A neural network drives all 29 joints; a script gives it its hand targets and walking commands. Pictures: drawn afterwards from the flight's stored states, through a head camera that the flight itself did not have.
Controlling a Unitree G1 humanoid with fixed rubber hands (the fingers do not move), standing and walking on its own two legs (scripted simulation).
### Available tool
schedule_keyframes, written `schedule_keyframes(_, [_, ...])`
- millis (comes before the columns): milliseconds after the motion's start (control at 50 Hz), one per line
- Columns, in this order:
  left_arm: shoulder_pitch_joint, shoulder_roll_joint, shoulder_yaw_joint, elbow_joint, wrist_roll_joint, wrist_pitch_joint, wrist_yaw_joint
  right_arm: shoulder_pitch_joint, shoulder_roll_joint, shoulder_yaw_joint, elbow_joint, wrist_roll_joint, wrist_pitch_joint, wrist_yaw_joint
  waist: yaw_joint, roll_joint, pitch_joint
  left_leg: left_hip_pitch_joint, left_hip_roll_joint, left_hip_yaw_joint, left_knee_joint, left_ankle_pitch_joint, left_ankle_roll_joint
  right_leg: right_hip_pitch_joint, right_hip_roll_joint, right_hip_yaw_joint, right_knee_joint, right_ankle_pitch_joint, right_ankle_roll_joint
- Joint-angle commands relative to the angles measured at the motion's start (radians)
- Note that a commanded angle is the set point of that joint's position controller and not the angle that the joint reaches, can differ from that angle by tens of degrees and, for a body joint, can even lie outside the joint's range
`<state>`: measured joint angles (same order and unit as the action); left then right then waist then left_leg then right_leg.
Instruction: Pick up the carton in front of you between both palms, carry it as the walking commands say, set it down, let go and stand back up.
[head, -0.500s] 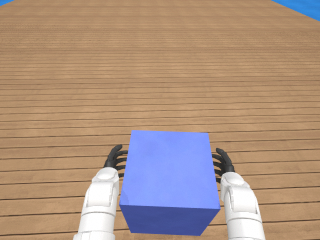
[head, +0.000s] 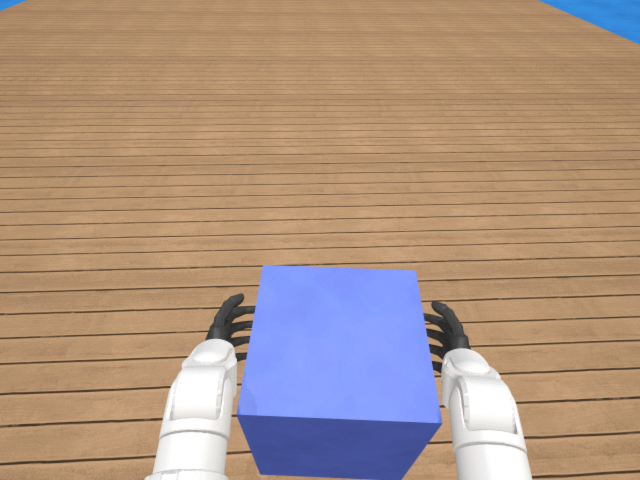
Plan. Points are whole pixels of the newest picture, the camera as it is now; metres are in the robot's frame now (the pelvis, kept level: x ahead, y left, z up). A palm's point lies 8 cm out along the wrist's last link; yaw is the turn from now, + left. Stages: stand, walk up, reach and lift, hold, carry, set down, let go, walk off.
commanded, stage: carry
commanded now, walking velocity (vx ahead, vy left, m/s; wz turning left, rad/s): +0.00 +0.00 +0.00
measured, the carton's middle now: (334, 377) +0.29 +0.00 -0.03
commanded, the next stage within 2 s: hold in 0.18 s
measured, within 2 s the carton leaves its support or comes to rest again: neither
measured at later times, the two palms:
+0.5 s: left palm (230, 365) +0.26 +0.13 +0.04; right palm (475, 385) +0.25 -0.17 +0.04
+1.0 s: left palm (263, 341) +0.32 +0.10 +0.01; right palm (481, 382) +0.27 -0.19 +0.01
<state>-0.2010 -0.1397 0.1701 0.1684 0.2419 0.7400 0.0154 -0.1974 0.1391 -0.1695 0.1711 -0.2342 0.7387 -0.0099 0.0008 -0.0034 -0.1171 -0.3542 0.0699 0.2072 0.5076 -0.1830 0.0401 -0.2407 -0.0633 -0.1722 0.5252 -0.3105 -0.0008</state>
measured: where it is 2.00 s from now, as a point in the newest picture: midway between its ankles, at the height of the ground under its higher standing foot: outside the picture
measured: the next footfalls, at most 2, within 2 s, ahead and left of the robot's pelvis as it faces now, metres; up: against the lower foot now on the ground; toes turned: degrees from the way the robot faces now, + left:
none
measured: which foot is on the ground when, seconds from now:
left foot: down 0.00-1.00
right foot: down 0.00-1.00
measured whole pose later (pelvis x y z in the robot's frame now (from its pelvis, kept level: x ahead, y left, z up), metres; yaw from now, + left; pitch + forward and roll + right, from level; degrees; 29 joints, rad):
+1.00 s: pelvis -0.03 +0.01 -0.01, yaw -9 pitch -4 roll +0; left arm -0.54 -0.19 0.50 0.56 0.43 0.52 -0.04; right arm -0.52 0.21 -0.53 0.57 -0.45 0.49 0.06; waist 0.00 -0.03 0.09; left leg -0.33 -0.03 0.01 0.63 -0.23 0.04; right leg -0.28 0.02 0.04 0.66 -0.32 -0.01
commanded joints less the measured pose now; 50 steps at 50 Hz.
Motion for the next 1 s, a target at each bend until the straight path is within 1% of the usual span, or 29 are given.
schedule_keyframes(0, [-0.442, -0.874, -0.544, -0.063, -0.241, -0.036, -0.213, -0.448, 0.88, 0.54, -0.069, 0.239, -0.038, 0.207, -0.001, 0.008, -0.205, 0.15, 0.111, -0.137, -0.072, 0.125, -0.009, -0.01, -0.103, 0.108, -0.102, 0.101, -0.015])
schedule_keyframes(160, [-0.44, -0.873, -0.547, -0.068, -0.243, -0.036, -0.212, -0.445, 0.879, 0.544, -0.074, 0.241, -0.038, 0.207, -0.001, 0.009, -0.21, 0.151, 0.112, -0.137, -0.072, 0.126, -0.01, -0.011, -0.102, 0.109, -0.1, 0.103, -0.016])
schedule_keyframes(180, [-0.347, -0.894, -0.518, -0.101, -0.243, -0.028, -0.218, -0.365, 0.903, 0.506, -0.07, 0.227, -0.037, 0.215, 0.004, -0.072, -0.073, 0.442, -0.142, -0.279, -0.078, 0.307, -0.003, -0.025, 0.126, 0.273, -0.166, 0.277, -0.055])
schedule_keyframes(200, [-0.379, -0.876, -0.533, -0.127, -0.237, -0.039, -0.215, -0.381, 0.888, 0.509, -0.084, 0.209, -0.056, 0.208, -0.008, -0.065, -0.108, 0.501, -0.136, -0.298, -0.07, 0.374, -0.005, -0.041, 0.118, 0.289, -0.167, 0.317, -0.066])
schedule_keyframes(220, [-0.349, -0.845, -0.526, -0.138, -0.227, -0.037, -0.212, -0.346, 0.857, 0.483, -0.094, 0.197, -0.062, 0.203, -0.003, -0.065, -0.113, 0.547, -0.122, -0.297, -0.076, 0.374, -0.012, -0.037, 0.112, 0.294, -0.184, 0.292, -0.063])
schedule_keyframes(240, [-0.401, -0.864, -0.546, -0.142, -0.234, -0.038, -0.212, -0.375, 0.866, 0.483, -0.082, 0.193, -0.067, 0.201, -0.008, -0.021, -0.125, 0.506, -0.127, -0.29, -0.09, 0.339, -0.022, 0.025, 0.126, 0.285, -0.181, 0.285, -0.055])
schedule_keyframes(260, [-0.397, -0.868, -0.553, -0.133, -0.236, -0.038, -0.208, -0.384, 0.865, 0.481, -0.079, 0.199, -0.07, 0.199, -0.014, -0.01, -0.12, 0.513, -0.128, -0.29, -0.097, 0.318, -0.021, 0.021, 0.124, 0.289, -0.188, 0.281, -0.055])
schedule_keyframes(300, [-0.384, -0.856, -0.545, -0.133, -0.229, -0.043, -0.2, -0.379, 0.858, 0.478, -0.074, 0.202, -0.077, 0.196, -0.007, 0.009, -0.102, 0.526, -0.132, -0.29, -0.102, 0.295, -0.017, 0.02, 0.122, 0.295, -0.197, 0.265, -0.058])
schedule_keyframes(420, [-0.379, -0.82, -0.512, -0.118, -0.206, -0.049, -0.186, -0.406, 0.83, 0.461, -0.061, 0.2, -0.09, 0.196, 0.009, -0.001, -0.037, 0.568, -0.129, -0.291, -0.107, 0.183, -0.012, -0.051, 0.099, 0.305, -0.226, 0.132, -0.073])
schedule_keyframes(440, [-0.385, -0.804, -0.511, -0.121, -0.208, -0.046, -0.193, -0.388, 0.82, 0.446, -0.05, 0.19, -0.089, 0.191, 0.005, -0.019, -0.025, 0.523, -0.126, -0.289, -0.11, 0.146, -0.016, 0.001, 0.101, 0.302, -0.234, 0.1, -0.079])
schedule_keyframes(460, [-0.407, -0.824, -0.522, -0.119, -0.211, -0.046, -0.197, -0.413, 0.826, 0.45, -0.05, 0.188, -0.089, 0.193, 0.002, -0.006, -0.016, 0.52, -0.132, -0.286, -0.113, 0.12, -0.019, -0.013, 0.102, 0.298, -0.23, 0.085, -0.075])
schedule_keyframes(480, [-0.411, -0.831, -0.521, -0.109, -0.213, -0.047, -0.2, -0.428, 0.838, 0.453, -0.046, 0.192, -0.09, 0.195, -0.002, -0.01, -0.012, 0.538, -0.133, -0.287, -0.113, 0.101, -0.016, -0.045, 0.096, 0.299, -0.234, 0.069, -0.077])
schedule_keyframes(520, [-0.424, -0.839, -0.519, -0.097, -0.214, -0.046, -0.208, -0.438, 0.849, 0.456, -0.034, 0.192, -0.089, 0.2, 0.004, -0.02, -0.003, 0.514, -0.134, -0.285, -0.115, 0.057, -0.016, -0.032, 0.099, 0.295, -0.234, 0.037, -0.076])
schedule_keyframes(540, [-0.434, -0.841, -0.521, -0.088, -0.216, -0.045, -0.213, -0.446, 0.858, 0.457, -0.03, 0.194, -0.09, 0.2, 0.0, -0.028, -0.003, 0.51, -0.132, -0.29, -0.114, 0.039, -0.016, -0.028, 0.097, 0.295, -0.234, 0.023, -0.079])
schedule_keyframes(560, [-0.441, -0.857, -0.52, -0.079, -0.215, -0.046, -0.217, -0.464, 0.866, 0.464, -0.031, 0.198, -0.091, 0.206, 0.003, -0.014, -0.001, 0.513, -0.135, -0.288, -0.114, 0.024, -0.016, -0.047, 0.094, 0.295, -0.232, 0.008, -0.079])
schedule_keyframes(580, [-0.451, -0.863, -0.517, -0.069, -0.215, -0.046, -0.222, -0.472, 0.877, 0.463, -0.02, 0.199, -0.091, 0.21, 0.003, -0.025, -0.005, 0.513, -0.132, -0.294, -0.114, 0.005, -0.016, -0.046, 0.093, 0.295, -0.233, -0.008, -0.079])
schedule_keyframes(600, [-0.456, -0.877, -0.518, -0.059, -0.215, -0.046, -0.225, -0.484, 0.885, 0.467, -0.016, 0.203, -0.091, 0.216, 0.004, -0.01, -0.002, 0.507, -0.132, -0.295, -0.117, -0.003, -0.017, -0.052, 0.095, 0.293, -0.227, -0.008, -0.077])
schedule_keyframes(620, [-0.473, -0.885, -0.518, -0.052, -0.217, -0.046, -0.228, -0.501, 0.89, 0.468, -0.008, 0.204, -0.091, 0.221, 0.005, -0.015, -0.006, 0.504, -0.132, -0.297, -0.117, -0.021, -0.017, -0.05, 0.094, 0.292, -0.227, -0.022, -0.077])
schedule_keyframes(680, [-0.538, -0.906, -0.465, 0.017, -0.195, -0.053, -0.233, -0.589, 0.897, 0.445, 0.056, 0.197, -0.102, 0.242, 0.024, -0.007, 0.011, 0.481, -0.128, -0.306, -0.118, -0.099, -0.018, -0.075, 0.097, 0.286, -0.208, -0.081, -0.074])
schedule_keyframes(720, [-0.599, -0.923, -0.418, 0.092, -0.177, -0.066, -0.239, -0.651, 0.899, 0.399, 0.133, 0.175, -0.121, 0.256, 0.025, 0.001, 0.021, 0.453, -0.119, -0.316, -0.12, -0.176, -0.021, -0.082, 0.1, 0.281, -0.186, -0.124, -0.073])
schedule_keyframes(780, [-0.701, -0.946, -0.329, 0.241, -0.139, -0.098, -0.252, -0.748, 0.902, 0.297, 0.275, 0.117, -0.161, 0.27, 0.017, 0.02, 0.035, 0.383, -0.106, -0.333, -0.123, -0.276, -0.023, -0.08, 0.11, 0.272, -0.138, -0.147, -0.065])
schedule_keyframes(820, [-0.761, -0.929, -0.242, 0.337, -0.093, -0.126, -0.251, -0.799, 0.884, 0.198, 0.358, 0.056, -0.189, 0.262, 0.007, 0.028, 0.059, 0.332, -0.104, -0.344, -0.113, -0.315, -0.022, -0.095, 0.116, 0.268, -0.101, -0.142, -0.063])
schedule_keyframes(860, [-0.789, -0.887, -0.15, 0.407, -0.041, -0.156, -0.238, -0.819, 0.846, 0.096, 0.418, -0.009, -0.212, 0.242, -0.003, 0.028, 0.085, 0.293, -0.109, -0.341, -0.085, -0.305, -0.02, -0.131, 0.118, 0.267, -0.076, -0.141, -0.066])
schedule_keyframes(920, [-0.773, -0.777, -0.017, 0.466, 0.041, -0.214, -0.213, -0.797, 0.753, -0.029, 0.462, -0.096, -0.253, 0.207, -0.003, 0.004, 0.094, 0.218, -0.12, -0.327, -0.017, -0.219, -0.014, -0.219, 0.123, 0.262, -0.031, -0.109, -0.063])
schedule_keyframes(980, [-0.745, -0.662, 0.061, 0.486, 0.095, -0.299, -0.194, -0.772, 0.658, -0.084, 0.46, -0.139, -0.322, 0.181, 0.004, -0.011, 0.038, 0.095, -0.136, -0.3, 0.072, -0.093, -0.011, -0.299, 0.138, 0.251, 0.041, -0.038, -0.047])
